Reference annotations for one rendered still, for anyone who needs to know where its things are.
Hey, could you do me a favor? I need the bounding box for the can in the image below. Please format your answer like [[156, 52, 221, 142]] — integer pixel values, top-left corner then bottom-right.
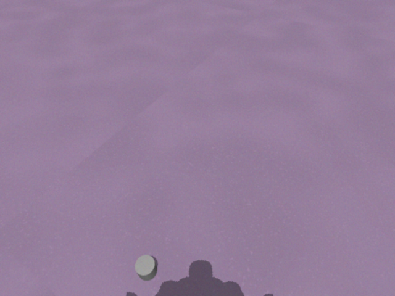
[[135, 255, 157, 281]]

